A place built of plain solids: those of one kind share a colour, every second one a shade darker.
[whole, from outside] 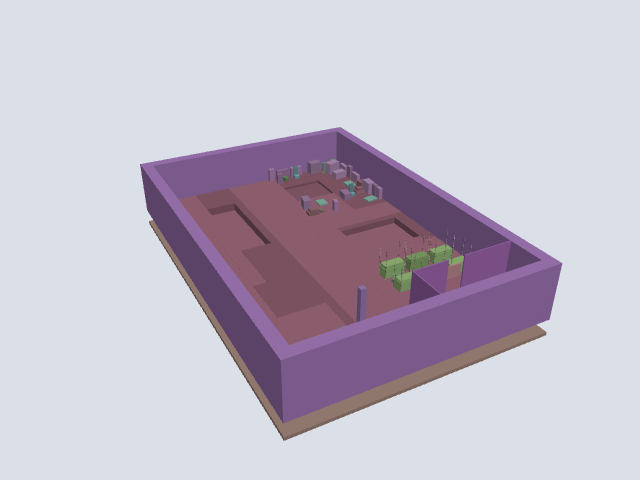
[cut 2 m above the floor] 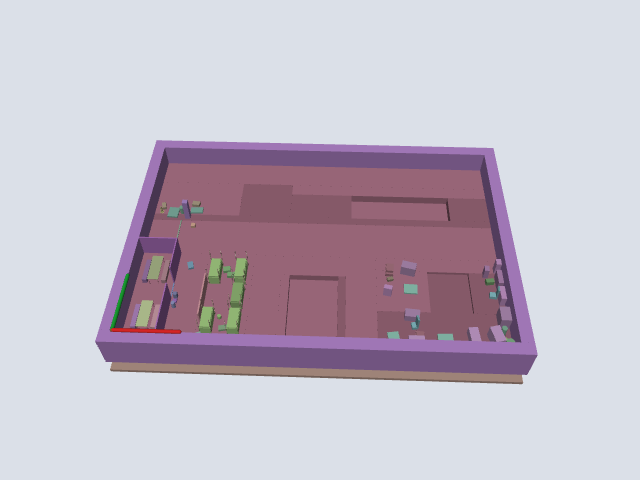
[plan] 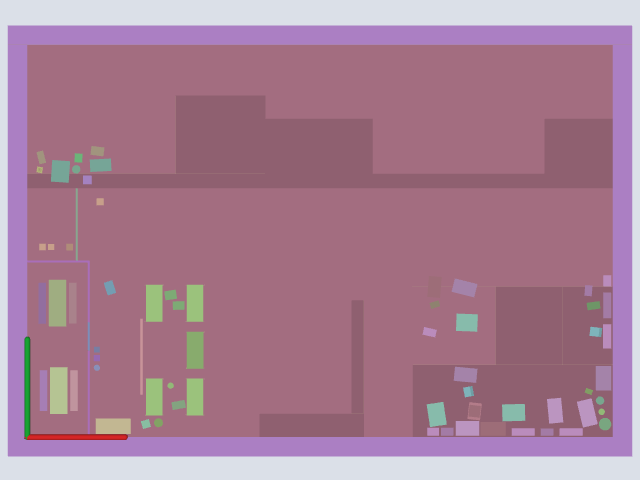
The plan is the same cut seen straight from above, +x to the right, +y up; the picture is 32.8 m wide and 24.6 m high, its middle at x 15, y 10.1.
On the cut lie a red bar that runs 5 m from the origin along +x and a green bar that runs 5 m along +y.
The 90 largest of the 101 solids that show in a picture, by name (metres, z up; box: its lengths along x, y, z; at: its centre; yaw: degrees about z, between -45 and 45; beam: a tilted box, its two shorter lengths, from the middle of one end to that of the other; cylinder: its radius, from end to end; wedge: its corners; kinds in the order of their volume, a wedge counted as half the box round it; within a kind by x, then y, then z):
{
 "floor_1": {"box": [3.2, 9.05, 1.0], "at": [1.6, 4.53, -0.5]},
 "floor_2": {"box": [7.6, 4.01, 2.1], "at": [3.8, 15.51, -1.05]},
 "floor_3": {"box": [2.4, 9.05, 1.0], "at": [4.4, 4.53, -0.5]},
 "floor_4": {"box": [3.9, 9.05, 1.0], "at": [7.55, 4.53, -0.5]},
 "floor_5": {"box": [4.61, 4.01, 2.1], "at": [9.9, 15.51, -1.05]},
 "floor_6": {"box": [2.4, 9.05, 1.0], "at": [10.7, 4.53, -0.5]},
 "floor_7": {"box": [0.7, 5.81, 2.1], "at": [12.25, 4.11, -1.05]},
 "floor_8": {"box": [5.35, 1.2, 2.1], "at": [14.57, 0.6, -1.05]},
 "floor_9": {"box": [5.35, 2.04, 2.1], "at": [14.57, 8.03, -1.05]},
 "floor_10": {"box": [4.01, 5.81, 1.49], "at": [14.61, 4.11, -1.35]},
 "floor_11": {"box": [5.49, 2.81, 2.1], "at": [14.96, 14.9, -1.05]},
 "floor_12": {"box": [30.0, 3.7, 1.0], "at": [15.0, 10.9, -0.5]},
 "floor_13": {"box": [30.0, 0.75, 2.1], "at": [15.0, 13.12, -1.05]},
 "floor_14": {"box": [30.0, 2.59, 2.1], "at": [15.0, 18.8, -1.05]},
 "floor_15": {"box": [0.64, 5.81, 2.1], "at": [16.93, 4.11, -1.05]},
 "floor_16": {"box": [2.5, 9.05, 1.0], "at": [18.5, 4.53, -0.5]},
 "floor_17": {"box": [17.79, 1.2, 2.1], "at": [21.11, 16.91, -1.05]},
 "floor_18": {"box": [4.25, 4.01, 2.1], "at": [21.88, 5.71, -1.05]},
 "floor_19": {"box": [8.81, 2.81, 1.33], "at": [22.11, 14.9, -1.43]},
 "floor_20": {"box": [10.25, 3.7, 2.1], "at": [24.88, 1.85, -1.05]},
 "floor_21": {"box": [10.25, 1.34, 2.1], "at": [24.88, 8.38, -1.05]},
 "floor_22": {"box": [3.41, 4.01, 1.85], "at": [25.7, 5.71, -1.17]},
 "floor_23": {"box": [3.49, 2.81, 2.1], "at": [28.25, 14.9, -1.05]},
 "floor_24": {"box": [2.59, 4.01, 2.1], "at": [28.7, 5.71, -1.05]},
 "wall_1": {"box": [1.0, 20.1, 5.0], "at": [-0.5, 10.05, 1.5]},
 "wall_2": {"box": [32.0, 1.0, 5.0], "at": [15.0, -0.5, 1.5]},
 "wall_3": {"box": [32.0, 1.0, 5.0], "at": [15.0, 20.6, 1.5]},
 "wall_4": {"box": [1.0, 20.1, 5.0], "at": [30.5, 10.05, 1.5]},
 "floor_base_1": {"box": [32.0, 22.1, 0.3], "at": [15.0, 10.05, -2.35]},
 "piece_1": {"box": [0.85, 1.9, 0.87], "at": [6.5, 2.06, 0.43]},
 "piece_2": {"box": [0.77, 1.82, 0.15], "at": [6.5, 2.06, 0.94]},
 "piece_3": {"box": [0.85, 1.9, 0.87], "at": [6.5, 6.86, 0.43]},
 "piece_4": {"box": [0.77, 1.82, 0.13], "at": [6.5, 6.86, 0.94]},
 "piece_5": {"box": [0.85, 1.9, 0.87], "at": [8.6, 2.06, 0.43]},
 "piece_6": {"box": [0.77, 1.82, 0.12], "at": [8.6, 2.06, 0.93]},
 "piece_7": {"box": [0.85, 1.9, 0.87], "at": [8.6, 4.46, 0.43]},
 "piece_8": {"box": [0.77, 1.82, 0.14], "at": [8.6, 4.46, 0.94]},
 "piece_9": {"box": [0.85, 1.9, 0.87], "at": [8.6, 6.86, 0.43]},
 "piece_10": {"box": [0.77, 1.82, 0.24], "at": [8.6, 6.86, 0.99]},
 "pallet_load_1": {"box": [1.2, 0.71, 0.97], "at": [22.41, 7.64, 0.48], "yaw": -14.1},
 "pallet_load_2": {"box": [1.16, 0.73, 0.65], "at": [22.46, 3.19, 0.33], "yaw": -5.4},
 "pallet_load_3": {"box": [1.21, 0.75, 1.21], "at": [22.55, 0.45, 0.6]},
 "pallet_load_4": {"box": [0.73, 1.27, 0.75], "at": [27.05, 1.35, 0.38], "yaw": 5.3},
 "pallet_load_5": {"box": [0.78, 1.36, 1.14], "at": [28.7, 1.24, 0.57], "yaw": 13.6},
 "pallet_load_6": {"box": [0.8, 1.26, 1.21], "at": [29.53, 3.01, 0.6]},
 "part_1": {"box": [3.2, 0.1, 4.05], "at": [1.6, 9.0, 1.98]},
 "part_2": {"box": [0.1, 4.43, 4.05], "at": [3.15, 2.21, 1.98]},
 "part_3": {"box": [0.1, 3.07, 4.05], "at": [3.15, 7.42, 1.98]},
 "crate_stack_1": {"box": [0.67, 0.4, 0.99], "at": [20.62, 5.37, 0.49], "yaw": -12.8},
 "crate_stack_2": {"box": [0.6, 0.41, 1.15], "at": [20.8, 0.28, 0.57]},
 "crate_stack_3": {"box": [0.65, 0.41, 1.18], "at": [21.52, 0.28, 0.59]},
 "crate_stack_4": {"box": [1.19, 0.38, 0.88], "at": [25.41, 0.26, 0.44]},
 "crate_stack_5": {"box": [0.66, 0.37, 1.25], "at": [26.64, 0.26, 0.62]},
 "crate_stack_6": {"box": [1.2, 0.38, 0.91], "at": [27.87, 0.26, 0.46]},
 "crate_stack_7": {"box": [0.38, 0.55, 1.01], "at": [28.76, 7.51, 0.51], "yaw": -4.2},
 "crate_stack_8": {"box": [0.43, 1.24, 0.96], "at": [29.71, 5.16, 0.48]},
 "crate_stack_9": {"box": [0.42, 1.33, 0.96], "at": [29.72, 6.75, 0.48]},
 "crate_stack_10": {"box": [0.42, 0.58, 1.28], "at": [29.72, 8.0, 0.64]},
 "sack_pile_1": {"box": [0.66, 1.08, 0.31], "at": [20.87, 7.69, 0.15], "yaw": -4.5},
 "sack_pile_2": {"box": [0.59, 0.76, 0.25], "at": [20.87, 7.69, 0.43], "yaw": -4.5},
 "sack_pile_3": {"box": [0.65, 0.87, 0.29], "at": [22.93, 1.32, 0.14], "yaw": -6.3},
 "sack_pile_4": {"box": [0.59, 0.61, 0.24], "at": [22.93, 1.32, 0.41], "yaw": -6.3},
 "sack_pile_5": {"box": [1.3, 0.7, 0.3], "at": [23.87, 0.42, 0.15]},
 "sack_pile_6": {"box": [0.91, 0.63, 0.32], "at": [23.87, 0.42, 0.46]},
 "pallet_1": {"box": [0.92, 1.11, 0.2], "at": [1.7, 13.62, 0.05], "yaw": -3.7},
 "pallet_2": {"box": [1.09, 0.64, 0.2], "at": [3.76, 13.93, 0.05], "yaw": 2.8},
 "pallet_3": {"box": [0.87, 1.18, 0.18], "at": [20.98, 1.16, 0.04], "yaw": 8.6},
 "pallet_4": {"box": [1.09, 0.89, 0.19], "at": [22.53, 5.87, 0.04], "yaw": -2.1},
 "pallet_5": {"box": [1.17, 0.87, 0.16], "at": [24.93, 1.25, 0.08], "yaw": 1.5},
 "column_a0b_1": {"box": [0.45, 0.45, 4.0], "at": [3.08, 13.19, 2.0]},
 "bencha_1": {"box": [0.39, 2.1, 0.43], "at": [2.33, 6.86, 0.21]},
 "bencha_2": {"box": [0.39, 2.1, 0.43], "at": [2.4, 2.38, 0.21]},
 "benchb_1": {"box": [0.39, 2.1, 0.43], "at": [0.76, 6.86, 0.21]},
 "benchb_2": {"box": [0.39, 2.1, 0.43], "at": [0.83, 2.38, 0.21]},
 "screenW_1": {"box": [0.13, 3.9, 1.19], "at": [5.86, 4.11, 0.59]},
 "bin_1": {"cylinder": 0.21, "from": [2.51, 13.72, 0.0], "to": [2.51, 13.72, 0.69]},
 "bin_2": {"box": [0.43, 0.42, 0.69], "at": [6.08, 0.67, 0.34], "yaw": 16.6},
 "bin_3": {"cylinder": 0.21, "from": [29.35, 1.87, 0.0], "to": [29.35, 1.87, 0.92]},
 "barrel_1": {"cylinder": 0.32, "from": [29.61, 0.66, 0.0], "to": [29.61, 0.66, 0.93]},
 "carton_1": {"box": [0.6, 0.47, 0.3], "at": [7.34, 7.28, 0.15], "yaw": 8.9},
 "carton_2": {"box": [0.6, 0.44, 0.31], "at": [7.75, 6.74, 0.15], "yaw": 1.1},
 "carton_3": {"box": [0.67, 0.39, 0.4], "at": [29.02, 6.73, 0.2], "yaw": 8.1},
 "hand_truck_1": {"box": [0.48, 0.51, 0.3], "at": [22.62, 2.33, 0.15], "yaw": 10.5},
 "hand_truck_2": {"box": [0.14, 0.51, 0.95], "at": [22.78, 2.36, 0.78], "yaw": 10.5},
 "hand_truck_3": {"box": [0.61, 0.47, 0.3], "at": [29.14, 5.39, 0.15], "yaw": -6.6},
 "top_1": {"box": [0.9, 2.4, 0.044], "at": [1.55, 6.86, 0.73]},
 "top_2": {"box": [0.9, 2.4, 0.044], "at": [1.61, 2.38, 0.73]},
 "crate_1": {"box": [0.67, 0.46, 0.29], "at": [3.6, 14.65, 0.14], "yaw": -7.3},
 "low_mat_1": {"box": [1.8, 0.8, 0.06], "at": [4.4, 0.55, -0.02]},
 "inway_sack_1": {"box": [0.46, 0.68, 0.26], "at": [4.24, 7.65, 0.08], "yaw": 18.0}
}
